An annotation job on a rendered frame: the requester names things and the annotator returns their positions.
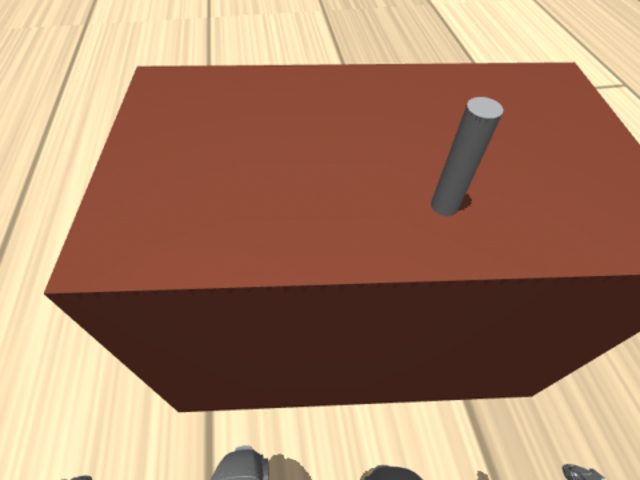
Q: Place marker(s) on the can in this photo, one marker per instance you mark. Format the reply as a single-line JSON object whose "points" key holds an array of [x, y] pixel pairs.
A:
{"points": [[478, 123]]}

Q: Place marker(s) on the right robot hand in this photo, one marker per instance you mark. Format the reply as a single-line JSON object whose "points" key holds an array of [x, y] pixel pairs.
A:
{"points": [[573, 472]]}

